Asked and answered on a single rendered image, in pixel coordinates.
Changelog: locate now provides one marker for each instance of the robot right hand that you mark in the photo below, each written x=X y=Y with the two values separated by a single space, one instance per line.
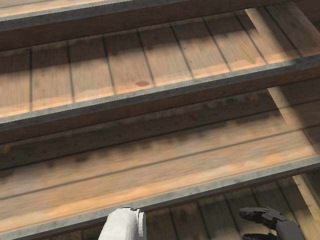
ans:
x=272 y=219

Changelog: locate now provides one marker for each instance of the left robot thigh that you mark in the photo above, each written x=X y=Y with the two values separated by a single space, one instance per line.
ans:
x=125 y=224

